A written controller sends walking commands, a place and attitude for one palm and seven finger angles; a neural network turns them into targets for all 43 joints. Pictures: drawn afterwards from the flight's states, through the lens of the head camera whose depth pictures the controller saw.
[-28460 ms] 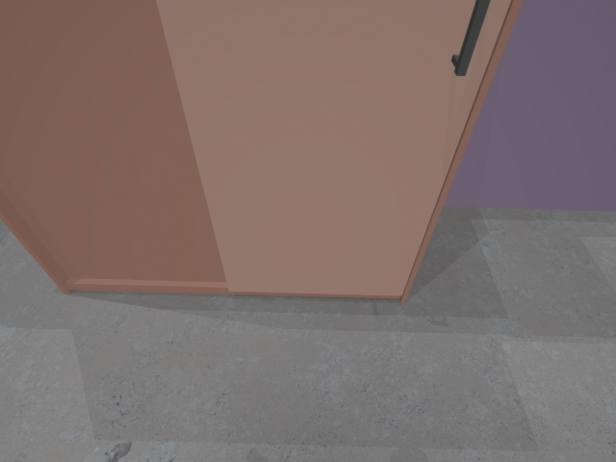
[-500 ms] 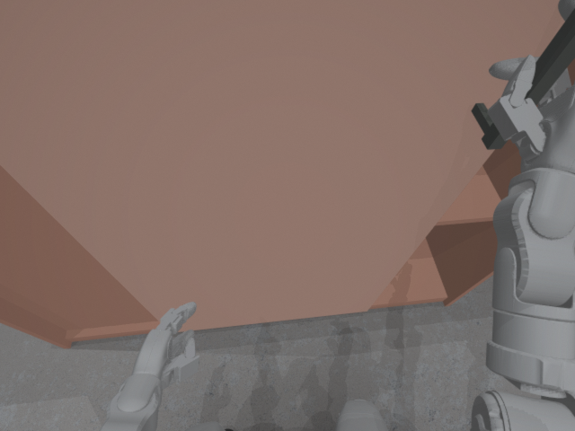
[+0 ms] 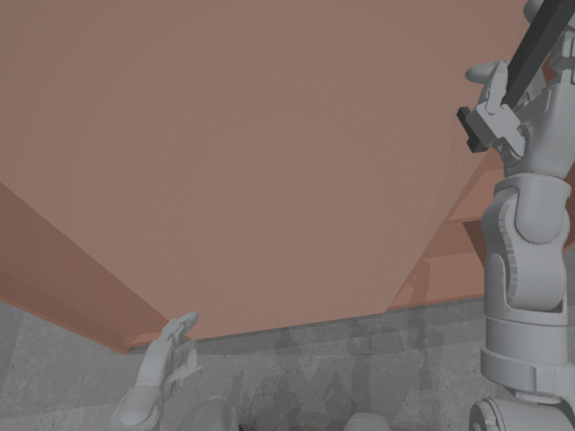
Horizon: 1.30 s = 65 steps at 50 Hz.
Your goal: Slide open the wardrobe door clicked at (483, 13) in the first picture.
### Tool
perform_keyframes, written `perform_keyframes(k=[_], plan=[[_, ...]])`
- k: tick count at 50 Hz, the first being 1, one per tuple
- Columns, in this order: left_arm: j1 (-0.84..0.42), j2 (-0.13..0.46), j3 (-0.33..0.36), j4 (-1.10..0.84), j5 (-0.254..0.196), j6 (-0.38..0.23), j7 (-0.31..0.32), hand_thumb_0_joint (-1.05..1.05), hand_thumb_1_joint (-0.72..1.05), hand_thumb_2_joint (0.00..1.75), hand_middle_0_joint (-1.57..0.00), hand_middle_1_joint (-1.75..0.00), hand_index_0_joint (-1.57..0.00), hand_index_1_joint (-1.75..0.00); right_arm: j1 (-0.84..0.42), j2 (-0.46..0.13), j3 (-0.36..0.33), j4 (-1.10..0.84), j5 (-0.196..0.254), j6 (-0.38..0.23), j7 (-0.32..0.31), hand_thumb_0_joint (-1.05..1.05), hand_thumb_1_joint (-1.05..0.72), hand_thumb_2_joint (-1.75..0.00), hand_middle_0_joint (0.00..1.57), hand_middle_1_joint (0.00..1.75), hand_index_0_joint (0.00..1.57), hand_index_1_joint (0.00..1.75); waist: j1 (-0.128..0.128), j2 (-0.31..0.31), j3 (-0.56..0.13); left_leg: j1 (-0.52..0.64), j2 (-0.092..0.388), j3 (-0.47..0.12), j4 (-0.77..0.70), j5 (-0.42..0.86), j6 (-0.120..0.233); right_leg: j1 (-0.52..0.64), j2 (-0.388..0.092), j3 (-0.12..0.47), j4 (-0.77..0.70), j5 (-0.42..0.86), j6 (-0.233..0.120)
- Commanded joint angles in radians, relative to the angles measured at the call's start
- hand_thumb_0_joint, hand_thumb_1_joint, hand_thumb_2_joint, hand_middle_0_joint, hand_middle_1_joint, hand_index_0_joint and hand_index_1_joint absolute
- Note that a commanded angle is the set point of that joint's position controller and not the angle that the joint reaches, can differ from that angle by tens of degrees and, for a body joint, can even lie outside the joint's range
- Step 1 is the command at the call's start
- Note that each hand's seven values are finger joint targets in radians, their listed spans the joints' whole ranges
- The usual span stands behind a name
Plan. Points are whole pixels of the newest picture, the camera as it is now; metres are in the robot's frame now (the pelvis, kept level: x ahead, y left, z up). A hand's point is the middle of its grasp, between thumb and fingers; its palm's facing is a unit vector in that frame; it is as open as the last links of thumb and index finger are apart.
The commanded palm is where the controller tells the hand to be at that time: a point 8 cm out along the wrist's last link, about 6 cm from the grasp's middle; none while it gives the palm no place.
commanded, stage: step sideways, sliding the door along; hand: right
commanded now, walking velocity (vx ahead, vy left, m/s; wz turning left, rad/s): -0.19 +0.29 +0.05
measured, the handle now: (518, 43) +0.41 -0.27 +0.26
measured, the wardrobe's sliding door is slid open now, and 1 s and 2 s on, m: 0.39 0.56 0.55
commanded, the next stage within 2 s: stop walking and hold the door there in 1.08 s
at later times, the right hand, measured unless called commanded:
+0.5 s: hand (381, 122) +0.36 -0.13 +0.23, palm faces +0.33 +0.94 +0.06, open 7.3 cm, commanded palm +0.33 -0.11 +0.20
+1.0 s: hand (308, 127) +0.36 -0.06 +0.23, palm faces +0.48 +0.87 +0.04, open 7.3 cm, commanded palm +0.33 -0.03 +0.21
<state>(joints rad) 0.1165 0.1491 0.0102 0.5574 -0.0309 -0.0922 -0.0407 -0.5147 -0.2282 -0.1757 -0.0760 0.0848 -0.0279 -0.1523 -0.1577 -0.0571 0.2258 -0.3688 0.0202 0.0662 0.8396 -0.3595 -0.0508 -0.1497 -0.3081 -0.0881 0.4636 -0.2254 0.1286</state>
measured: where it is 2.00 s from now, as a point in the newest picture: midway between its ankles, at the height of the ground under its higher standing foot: outside the picture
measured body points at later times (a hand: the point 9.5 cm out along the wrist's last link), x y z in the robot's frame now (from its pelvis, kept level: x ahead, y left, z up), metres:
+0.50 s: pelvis +0.00 +0.09 +0.00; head +0.06 +0.04 +0.44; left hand +0.20 +0.30 -0.07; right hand +0.34 -0.18 +0.22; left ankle +0.03 +0.27 -0.64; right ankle +0.01 -0.04 -0.74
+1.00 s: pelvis +0.00 +0.19 -0.01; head +0.08 +0.18 +0.43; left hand +0.21 +0.43 -0.11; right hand +0.33 -0.11 +0.22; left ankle +0.01 +0.31 -0.72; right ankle +0.02 +0.09 -0.75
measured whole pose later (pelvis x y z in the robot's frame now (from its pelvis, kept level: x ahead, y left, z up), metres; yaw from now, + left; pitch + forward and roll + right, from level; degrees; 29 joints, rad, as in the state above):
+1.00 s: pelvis +0.00 +0.19 -0.01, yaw -1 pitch -1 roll +3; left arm 0.09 0.27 0.06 0.62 -0.05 -0.04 0.04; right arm -0.44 -0.26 -0.32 -0.14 0.11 -0.03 -0.23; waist -0.07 -0.05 0.20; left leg -0.32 0.01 0.10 0.73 -0.32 0.00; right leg -0.29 -0.10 -0.12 0.59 -0.18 -0.02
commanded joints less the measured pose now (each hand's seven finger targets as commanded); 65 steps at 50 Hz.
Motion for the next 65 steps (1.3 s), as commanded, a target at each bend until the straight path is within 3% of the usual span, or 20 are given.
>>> perform_keyframes(k=[1,3,5,8,13,15,16,24,33,37,39,41,43,47,49,50,59,60,63,65], plan=[[-0.063,0.175,0.065,-0.132,-0.017,-0.067,0.011,0.00,0.90,0.90,-0.20,-0.30,-0.20,-0.30,-0.396,-0.007,0.238,-0.322,-0.007,-0.154,0.095,0.00,-0.90,-0.90,0.45,1.40,0.45,1.40,0.168,-0.309,-0.480,0.142,-0.055,0.063,-0.280,0.112,0.005,0.245,-0.072,-0.026,0.076,0.688,-0.167],[-0.062,0.157,0.052,-0.129,-0.036,-0.073,0.015,0.00,0.90,0.90,-0.20,-0.30,-0.20,-0.30,-0.372,-0.047,0.213,-0.341,-0.013,-0.159,0.090,0.00,-0.90,-0.90,0.45,1.40,0.45,1.40,0.152,-0.184,-0.517,0.262,-0.031,0.044,-0.470,0.407,0.007,0.229,0.012,-0.023,0.207,0.591,-0.174],[-0.116,0.109,0.036,-0.141,-0.037,-0.070,0.038,0.00,0.90,0.90,-0.20,-0.30,-0.20,-0.30,-0.343,-0.180,0.130,-0.339,-0.030,-0.163,0.077,0.00,-0.90,-0.90,0.45,1.40,0.45,1.40,0.128,0.256,-0.516,0.465,0.253,-0.217,-0.422,1.270,0.114,-0.168,0.214,-0.033,0.510,-0.318,-0.188],[-0.108,0.129,0.042,-0.101,-0.029,-0.055,0.066,0.00,0.90,0.90,-0.20,-0.30,-0.20,-0.30,-0.286,-0.161,0.094,-0.428,0.003,-0.172,0.051,0.00,-0.90,-0.90,0.45,1.40,0.45,1.40,0.116,0.404,-0.548,0.604,0.334,-0.264,-0.295,1.483,0.198,-0.353,0.228,0.115,0.653,-0.493,-0.104],[-0.107,0.137,0.043,-0.086,-0.018,0.003,0.085,0.00,0.90,0.90,-0.20,-0.30,-0.20,-0.30,-0.308,-0.084,0.154,-0.508,0.001,-0.223,0.040,0.00,-0.90,-0.90,0.45,1.40,0.45,1.40,0.180,0.154,-0.611,0.366,0.148,-0.055,-0.120,0.991,0.118,0.102,0.182,-0.006,-0.029,0.240,-0.099],[-0.082,0.216,0.097,-0.110,-0.011,-0.009,0.061,0.00,0.90,0.90,-0.20,-0.30,-0.20,-0.30,-0.325,-0.014,0.213,-0.530,0.013,-0.219,0.072,0.00,-0.90,-0.90,0.45,1.40,0.45,1.40,0.163,-0.171,-0.686,-0.179,0.006,-0.073,0.178,-0.219,0.020,0.563,-0.291,0.413,0.026,1.345,-0.320],[-0.077,0.216,0.090,-0.106,-0.008,-0.016,0.025,0.00,0.90,0.90,-0.20,-0.30,-0.20,-0.30,-0.346,-0.005,0.202,-0.455,-0.015,-0.216,0.081,0.00,-0.90,-0.90,0.45,1.40,0.45,1.40,0.157,-0.081,-0.686,-0.178,0.006,-0.157,0.288,-0.274,0.039,0.521,-0.284,0.326,0.067,1.269,-0.342],[-0.066,0.200,0.088,-0.116,-0.004,-0.035,-0.001,0.00,0.90,0.90,-0.20,-0.30,-0.20,-0.30,-0.364,0.044,0.275,-0.398,-0.030,-0.139,0.111,0.00,-0.90,-0.90,0.45,1.40,0.45,1.40,0.166,-0.240,-0.451,-0.131,-0.004,-0.004,0.253,0.021,-0.007,0.236,-0.096,0.005,-0.056,0.739,-0.221],[-0.046,0.175,0.066,-0.131,-0.009,-0.071,0.013,0.00,0.90,0.90,-0.20,-0.30,-0.20,-0.30,-0.360,-0.017,0.228,-0.341,-0.008,-0.145,0.096,0.00,-0.90,-0.90,0.45,1.40,0.45,1.40,0.175,-0.375,-0.457,0.057,-0.052,0.057,-0.192,0.016,-0.003,0.289,-0.098,-0.032,-0.005,0.765,-0.192],[-0.045,0.155,0.047,-0.126,-0.040,-0.073,0.020,0.00,0.90,0.90,-0.20,-0.30,-0.20,-0.30,-0.332,-0.134,0.152,-0.352,-0.024,-0.158,0.081,0.00,-0.90,-0.90,0.45,1.40,0.45,1.40,0.154,-0.075,-0.524,0.316,0.004,0.004,-0.530,0.636,0.017,0.206,0.057,-0.042,0.240,0.475,-0.151],[-0.126,0.120,0.035,-0.140,-0.030,-0.069,0.047,0.00,0.90,0.90,-0.20,-0.30,-0.20,-0.30,-0.299,-0.236,0.074,-0.349,-0.039,-0.160,0.061,0.00,-0.90,-0.90,0.45,1.40,0.45,1.40,0.120,0.264,-0.520,0.496,0.294,-0.227,-0.403,1.422,0.129,-0.227,0.238,-0.021,0.537,-0.432,-0.165],[-0.096,0.141,0.049,-0.109,-0.031,-0.055,0.062,0.00,0.90,0.90,-0.20,-0.30,-0.20,-0.30,-0.259,-0.228,0.033,-0.371,-0.003,-0.171,0.054,0.00,-0.90,-0.90,0.45,1.40,0.45,1.40,0.101,0.398,-0.538,0.551,0.326,-0.257,-0.324,1.468,0.174,-0.329,0.235,0.087,0.675,-0.499,-0.108],[-0.123,0.121,0.023,-0.092,-0.027,-0.031,0.080,0.00,0.90,0.90,-0.20,-0.30,-0.20,-0.30,-0.240,-0.136,0.086,-0.449,0.001,-0.181,0.026,0.00,-0.90,-0.90,0.45,1.40,0.45,1.40,0.122,0.305,-0.535,0.648,0.292,-0.200,-0.269,1.377,0.213,-0.371,0.225,0.081,0.478,-0.421,-0.112],[-0.096,0.156,0.054,-0.090,-0.022,0.015,0.094,0.00,0.90,0.90,-0.20,-0.30,-0.20,-0.30,-0.264,-0.130,0.107,-0.500,0.003,-0.208,0.027,0.00,-0.90,-0.90,0.45,1.40,0.45,1.40,0.180,0.149,-0.591,0.332,0.145,-0.027,-0.103,0.907,0.102,0.120,0.172,-0.010,-0.027,0.273,-0.110],[-0.068,0.222,0.093,-0.106,-0.010,-0.003,0.061,0.00,0.90,0.90,-0.20,-0.30,-0.20,-0.30,-0.296,-0.056,0.151,-0.498,0.007,-0.200,0.060,0.00,-0.90,-0.90,0.45,1.40,0.45,1.40,0.162,-0.187,-0.668,-0.166,0.004,-0.084,0.215,-0.268,0.013,0.508,-0.299,0.447,0.010,1.274,-0.333],[-0.072,0.226,0.089,-0.102,-0.013,-0.011,0.029,0.00,0.90,0.90,-0.20,-0.30,-0.20,-0.30,-0.310,-0.066,0.130,-0.432,-0.018,-0.194,0.067,0.00,-0.90,-0.90,0.45,1.40,0.45,1.40,0.159,-0.090,-0.659,-0.167,0.007,-0.158,0.314,-0.255,0.031,0.471,-0.289,0.352,0.037,1.131,-0.346],[-0.043,0.203,0.087,-0.105,-0.009,-0.037,-0.003,0.00,0.90,0.90,-0.20,-0.30,-0.20,-0.30,-0.366,-0.075,0.157,-0.372,-0.027,-0.120,0.106,0.00,-0.90,-0.90,0.45,1.40,0.45,1.40,0.165,-0.288,-0.453,-0.101,-0.024,0.028,0.212,0.043,-0.017,0.238,-0.069,-0.002,-0.069,0.721,-0.204],[0.031,0.256,0.103,-0.028,0.001,-0.007,0.027,0.00,0.90,0.90,-0.20,-0.30,-0.20,-0.30,-0.108,-0.625,-0.419,0.032,-0.053,-0.113,0.050,0.00,-0.90,-0.90,0.45,1.40,0.45,1.40,0.135,-0.304,-0.479,-0.120,-0.043,0.048,0.225,0.030,-0.032,0.239,-0.063,-0.034,-0.089,0.742,-0.214],[-0.006,0.205,0.062,-0.096,-0.005,-0.017,0.033,0.00,0.90,0.90,-0.20,-0.30,-0.20,-0.30,-0.220,-0.385,-0.162,-0.125,-0.031,-0.132,0.086,0.00,-0.90,-0.90,0.45,1.40,0.45,1.40,0.151,-0.424,-0.444,-0.081,-0.050,0.085,0.025,-0.008,-0.025,0.199,-0.053,-0.042,-0.064,0.699,-0.215],[0.010,0.219,0.056,-0.085,-0.008,-0.041,0.041,0.00,0.90,0.90,-0.20,-0.30,-0.20,-0.30,-0.171,-0.431,-0.209,-0.056,-0.023,-0.138,0.074,0.00,-0.90,-0.90,0.45,1.40,0.45,1.40,0.154,-0.455,-0.441,-0.003,-0.067,0.088,-0.100,-0.008,-0.011,0.186,-0.047,-0.072,-0.046,0.655,-0.196]])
